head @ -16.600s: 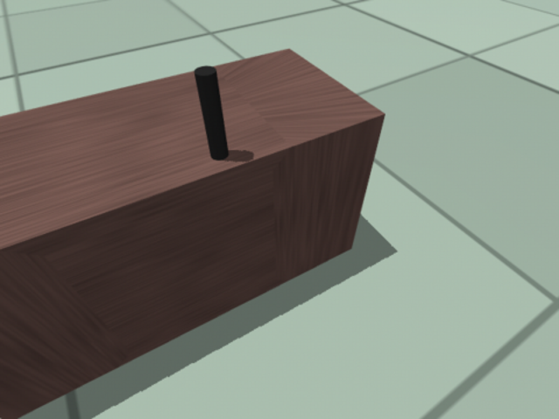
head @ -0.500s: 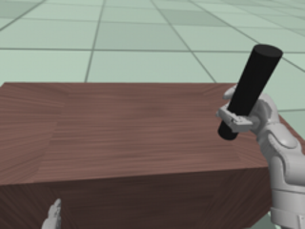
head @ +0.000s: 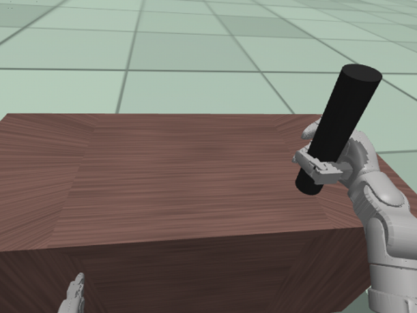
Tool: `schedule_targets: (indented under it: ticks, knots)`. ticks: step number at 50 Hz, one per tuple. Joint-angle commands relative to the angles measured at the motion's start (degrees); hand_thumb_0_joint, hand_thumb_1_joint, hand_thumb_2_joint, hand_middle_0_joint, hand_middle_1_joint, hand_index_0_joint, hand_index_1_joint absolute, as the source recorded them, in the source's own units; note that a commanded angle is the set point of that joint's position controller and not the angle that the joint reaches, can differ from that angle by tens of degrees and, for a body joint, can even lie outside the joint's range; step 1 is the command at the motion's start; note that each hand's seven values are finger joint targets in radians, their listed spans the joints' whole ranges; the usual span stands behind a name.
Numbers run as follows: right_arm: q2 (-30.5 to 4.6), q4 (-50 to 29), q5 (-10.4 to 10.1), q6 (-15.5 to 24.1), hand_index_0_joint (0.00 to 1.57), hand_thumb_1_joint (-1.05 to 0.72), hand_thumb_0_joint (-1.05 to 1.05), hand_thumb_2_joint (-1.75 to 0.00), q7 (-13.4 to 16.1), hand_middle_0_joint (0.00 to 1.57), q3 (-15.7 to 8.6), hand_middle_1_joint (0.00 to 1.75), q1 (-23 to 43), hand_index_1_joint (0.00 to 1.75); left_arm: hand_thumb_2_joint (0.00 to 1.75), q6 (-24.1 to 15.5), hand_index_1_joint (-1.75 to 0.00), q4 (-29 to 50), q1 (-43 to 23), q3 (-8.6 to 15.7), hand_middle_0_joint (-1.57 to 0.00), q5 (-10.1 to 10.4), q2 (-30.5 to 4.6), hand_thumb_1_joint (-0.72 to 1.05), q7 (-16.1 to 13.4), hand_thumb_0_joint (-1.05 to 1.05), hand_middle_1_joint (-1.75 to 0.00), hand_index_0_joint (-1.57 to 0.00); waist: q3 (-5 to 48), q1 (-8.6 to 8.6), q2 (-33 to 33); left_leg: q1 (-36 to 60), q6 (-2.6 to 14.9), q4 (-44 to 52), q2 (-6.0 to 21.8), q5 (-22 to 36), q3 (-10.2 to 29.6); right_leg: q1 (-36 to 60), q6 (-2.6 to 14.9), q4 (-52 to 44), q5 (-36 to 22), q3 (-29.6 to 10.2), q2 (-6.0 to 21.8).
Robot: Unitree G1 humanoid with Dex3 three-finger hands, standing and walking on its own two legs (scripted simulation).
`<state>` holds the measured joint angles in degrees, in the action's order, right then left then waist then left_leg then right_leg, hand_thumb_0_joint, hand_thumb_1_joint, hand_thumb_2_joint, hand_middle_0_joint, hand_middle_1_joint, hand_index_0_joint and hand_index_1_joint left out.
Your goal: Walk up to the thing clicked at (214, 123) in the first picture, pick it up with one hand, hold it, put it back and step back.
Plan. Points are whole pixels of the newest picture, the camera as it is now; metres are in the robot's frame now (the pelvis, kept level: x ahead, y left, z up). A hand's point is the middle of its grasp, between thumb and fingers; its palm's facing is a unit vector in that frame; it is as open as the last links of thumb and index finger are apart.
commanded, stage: hold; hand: right
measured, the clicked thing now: (329, 140) +0.31 -0.17 +0.25
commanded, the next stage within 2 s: crouch in 1.14 s
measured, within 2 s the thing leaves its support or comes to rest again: neither
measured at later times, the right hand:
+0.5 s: hand (310, 153) +0.32 -0.16 +0.22, palm faces -0.03 +1.00 -0.03, open 6.5 cm
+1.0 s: hand (312, 151) +0.32 -0.16 +0.22, palm faces -0.03 +1.00 -0.04, open 6.5 cm
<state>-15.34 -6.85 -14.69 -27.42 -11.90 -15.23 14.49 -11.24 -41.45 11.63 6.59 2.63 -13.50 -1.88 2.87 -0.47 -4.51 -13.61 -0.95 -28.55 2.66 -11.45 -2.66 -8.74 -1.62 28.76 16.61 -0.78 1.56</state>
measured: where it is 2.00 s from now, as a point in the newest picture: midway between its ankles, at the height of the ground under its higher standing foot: outside the picture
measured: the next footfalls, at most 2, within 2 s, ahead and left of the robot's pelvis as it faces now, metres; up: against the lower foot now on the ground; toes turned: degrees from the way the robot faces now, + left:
none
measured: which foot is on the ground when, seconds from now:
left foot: down 0.00-1.00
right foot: down 0.00-1.00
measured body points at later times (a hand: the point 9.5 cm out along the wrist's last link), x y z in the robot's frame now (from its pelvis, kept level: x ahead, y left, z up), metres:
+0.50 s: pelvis +0.00 +0.00 +0.00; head -0.04 +0.03 +0.45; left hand +0.17 +0.26 -0.08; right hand +0.32 -0.21 +0.22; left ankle +0.05 +0.13 -0.74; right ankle -0.01 -0.14 -0.74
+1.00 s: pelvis +0.00 +0.00 +0.00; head -0.03 +0.03 +0.45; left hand +0.17 +0.26 -0.09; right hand +0.32 -0.21 +0.22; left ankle +0.05 +0.13 -0.74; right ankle -0.01 -0.14 -0.74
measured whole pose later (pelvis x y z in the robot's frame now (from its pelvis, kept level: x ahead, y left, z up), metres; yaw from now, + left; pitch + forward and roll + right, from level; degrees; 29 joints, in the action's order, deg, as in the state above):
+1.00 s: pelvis +0.00 +0.00 +0.00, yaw +0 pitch -3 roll +0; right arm -15.0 -7.3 -14.3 -28.2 -10.5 -15.0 15.7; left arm -10.9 -40.9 11.8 6.2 2.5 -13.3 -1.7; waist 2.8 -0.3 -4.4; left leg -13.9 -1.1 -28.7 2.8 -11.7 -2.7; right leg -9.0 -1.5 28.8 16.8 -0.8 1.5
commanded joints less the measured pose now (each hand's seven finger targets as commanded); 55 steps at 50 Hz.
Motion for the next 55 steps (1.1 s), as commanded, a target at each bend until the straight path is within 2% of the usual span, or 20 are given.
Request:
schedule_targets:
  ticks: [1,5,8,12,14,15,20,23,26,29,31,35,37,39,41,45,46,50,53,55]
  knots:
    - [-11.12,-11.9,-0.97,3.93,1.4,-0.53,0.0,-1.3,0.66,1.39,-4.58,1.43,22.58,1.43,0.06,-3.59,-0.05,10.23,-9.52,0.88,-0.04,0.2,-5.78,-0.55,-0.02,0.0,-0.04,-0.04,7.67,-0.16,4.81,3.92,0.16,5.07,-1.95,3.29,-2.06,-0.93,2.43,-5.27,-5.51,1.05,-1.93]
    - [-11.11,-10.97,-0.75,3.68,1.4,-0.5,0.0,-1.32,0.98,1.39,-4.23,1.44,23.38,1.44,0.05,-3.78,-0.05,9.89,-9.14,3.25,-0.05,-0.13,-8.52,-0.55,-0.41,0.0,-0.05,-0.04,7.66,0.86,5.49,2.91,-0.2,5.61,-1.77,1.63,-1.73,-0.75,2.81,-5.23,-3.44,1.31,-2.31]
    - [-10.78,-10.76,-0.64,3.84,1.41,-0.5,0.0,-1.31,0.94,1.39,-4.03,1.44,23.43,1.44,0.06,-3.83,-0.05,9.12,-8.8,1.18,-0.04,-0.02,-5.93,-0.55,-0.01,0.0,-0.04,-0.04,7.12,0.24,4.96,2.98,-0.03,5.72,-1.88,-0.05,-1.87,-2.02,2.74,-5.75,-2.05,1.1,-2.32]
    - [-10.44,-11.38,-0.75,4.01,1.42,-0.5,0.0,-1.32,0.82,1.41,-3.56,1.45,23.73,1.45,0.06,-4.11,-0.04,11.07,-8.72,1.25,-0.04,0.02,-6.42,-0.55,0.08,0.0,-0.04,-0.04,8.0,0.4,4.97,3.32,0.2,5.17,-2.1,0.93,-2.0,-1.58,2.49,-5.66,-3.18,0.96,-1.98]
    - [-11.54,-10.6,-0.71,3.89,1.43,-0.48,0.0,-1.34,0.9,1.41,-5.02,1.47,22.87,1.47,0.06,-3.77,-0.04,9.53,-7.3,1.94,-0.04,-0.02,-6.77,-0.55,-0.13,0.0,-0.04,-0.04,9.52,0.09,4.27,4.06,0.2,4.68,-1.7,4.75,-1.83,-0.47,2.45,-4.67,-6.9,1.04,-2.22]
    - [-10.89,-11.68,-0.48,3.72,1.42,-0.47,0.0,-1.33,1.08,1.4,-4.34,1.46,22.72,1.46,0.07,-3.89,-0.05,11.65,-8.3,2.41,-0.04,-0.02,-7.51,-0.56,-0.11,0.0,-0.04,-0.04,11.19,0.06,4.2,4.86,0.26,4.28,-1.67,6.68,-1.84,0.42,2.28,-4.46,-8.84,1.1,-2.18]
    - [-10.64,-12.59,-0.63,3.58,1.42,-0.5,0.0,-1.33,1.57,1.4,-4.34,1.46,23.04,1.46,0.06,-3.68,-0.05,11.3,-10.59,1.59,-0.05,-0.15,-6.88,-0.55,0.14,0.0,-0.04,-0.04,9.07,-0.63,4.77,4.76,0.14,5.05,-1.71,3.58,-1.8,-1.52,2.3,-4.94,-6.11,1.03,-2.18]
    - [-10.0,-11.55,-0.61,3.83,1.43,-0.53,0.0,-1.34,1.86,1.42,-3.85,1.46,22.91,1.46,0.06,-3.67,-0.05,10.49,-9.05,1.93,-0.04,-0.24,-6.99,-0.56,-0.2,0.0,-0.04,-0.04,8.55,0.48,6.28,4.25,0.0,5.13,-1.8,3.73,-1.76,-1.04,2.57,-4.84,-5.77,0.95,-2.01]
    - [-10.66,-12.71,-0.46,4.33,1.43,-0.5,0.0,-1.34,2.03,1.41,-4.0,1.47,23.87,1.47,0.06,-3.69,-0.05,9.83,-8.6,1.33,-0.04,-0.24,-6.36,-0.56,-0.23,0.0,-0.04,-0.04,9.8,0.01,4.1,4.35,0.24,4.52,-1.81,5.34,-1.76,-0.25,2.29,-4.65,-7.59,1.07,-2.0]
    - [-8.62,-11.5,-0.52,3.84,1.44,-0.49,0.0,-1.36,1.64,1.43,-2.08,1.49,21.65,1.49,0.06,-3.57,-0.05,9.63,-7.49,1.93,-0.04,-0.03,-6.87,-0.56,-0.3,0.0,-0.04,-0.04,8.68,0.5,5.2,3.91,0.17,4.72,-1.83,5.5,-1.94,-0.33,2.42,-4.92,-7.54,1.03,-1.97]
    - [-11.04,-12.35,-0.44,4.09,1.42,-0.5,0.0,-1.34,1.95,1.41,-4.22,1.47,24.27,1.47,0.06,-3.45,-0.05,7.86,-7.4,1.37,-0.05,-0.18,-5.89,-0.56,-0.16,0.0,-0.04,-0.04,8.9,0.05,3.51,3.93,0.23,4.64,-1.74,5.67,-1.74,-0.56,2.36,-4.65,-7.78,1.14,-2.14]
    - [-9.79,-12.02,-0.33,3.67,1.44,-0.52,0.0,-1.35,1.94,1.43,-3.16,1.48,22.47,1.48,0.06,-3.53,-0.05,9.55,-8.23,2.44,-0.04,-0.14,-7.36,-0.56,-0.02,0.0,-0.04,-0.04,9.24,0.44,4.78,4.12,0.26,4.51,-1.99,5.83,-2.0,-0.37,2.26,-4.97,-7.84,1.01,-1.95]
    - [-10.94,-12.25,-0.39,3.98,1.42,-0.52,0.0,-1.33,1.83,1.41,-4.58,1.46,22.91,1.46,0.06,-3.4,-0.05,9.52,-8.1,1.89,-0.05,-0.12,-6.67,-0.56,0.05,0.0,-0.04,-0.04,9.72,0.04,4.45,4.62,0.34,4.25,-1.86,6.05,-2.11,-0.21,2.17,-4.7,-8.52,1.0,-1.94]
    - [-9.26,-12.75,-0.6,3.82,1.44,-0.52,0.0,-1.34,1.52,1.42,-2.99,1.48,22.86,1.48,0.06,-3.44,-0.05,11.22,-8.45,1.64,-0.04,-0.09,-6.34,-0.56,-0.02,0.0,-0.04,-0.04,10.38,0.33,5.38,4.99,0.13,4.26,-1.75,7.31,-1.94,0.44,2.32,-4.12,-9.45,1.08,-2.05]
    - [-11.23,-12.46,-0.51,3.55,1.42,-0.49,0.0,-1.34,1.69,1.41,-4.86,1.47,22.9,1.47,0.06,-3.23,-0.05,10.37,-8.01,2.6,-0.05,-0.1,-7.41,-0.56,-0.15,0.0,-0.04,-0.04,10.41,-0.1,4.97,5.09,0.19,4.33,-1.61,6.95,-1.99,0.2,2.22,-4.37,-9.34,1.12,-2.11]
    - [-9.44,-11.73,-0.39,3.05,1.42,-0.51,0.0,-1.33,1.5,1.41,-3.11,1.46,22.13,1.46,0.06,-2.95,-0.05,9.04,-7.97,0.95,-0.04,0.02,-5.29,-0.56,0.25,0.0,-0.04,-0.04,9.25,0.1,4.32,4.48,0.14,4.37,-1.68,6.8,-1.86,-0.27,2.35,-4.4,-8.87,1.18,-2.18]
    - [-10.45,-12.91,-0.29,3.13,1.43,-0.51,0.0,-1.34,1.36,1.42,-3.85,1.47,22.66,1.47,0.06,-2.88,-0.05,9.53,-7.7,0.62,-0.04,0.02,-5.25,-0.56,0.32,0.0,-0.04,-0.04,10.15,0.01,4.31,4.87,0.12,4.43,-1.46,6.97,-1.78,-0.06,2.46,-4.23,-9.03,1.33,-2.34]
    - [-10.14,-14.29,-0.57,2.74,1.43,-0.49,0.0,-1.34,1.09,1.41,-3.9,1.47,22.83,1.47,0.06,-2.82,-0.05,11.77,-8.22,2.1,-0.04,-0.01,-7.4,-0.56,0.07,0.0,-0.04,-0.04,11.6,0.08,5.22,5.46,0.27,3.86,-1.71,9.41,-2.11,1.16,2.08,-4.05,-11.91,1.01,-1.91]
    - [-10.08,-13.36,-0.77,2.82,1.43,-0.51,0.0,-1.34,1.35,1.41,-3.67,1.46,23.11,1.46,0.06,-2.5,-0.05,8.94,-7.98,0.75,-0.05,0.11,-5.45,-0.56,0.25,0.0,-0.04,-0.04,8.76,-0.2,4.01,4.66,0.27,4.56,-1.69,6.6,-2.01,-0.3,2.22,-4.61,-8.92,0.96,-2.02]
    - [-11.23,-13.99,-0.43,2.96,1.42,-0.51,0.0,-1.32,1.83,1.4,-4.23,1.45,24.18,1.45,0.06,-2.92,-0.05,9.92,-9.49,1.73,-0.05,-0.03,-6.45,-0.56,0.18,0.0,-0.04,-0.04,9.64,-0.23,3.41,4.74,0.22,4.44,-1.77,5.98,-1.89,-0.48,2.27,-4.62,-8.17,1.02,-2.1]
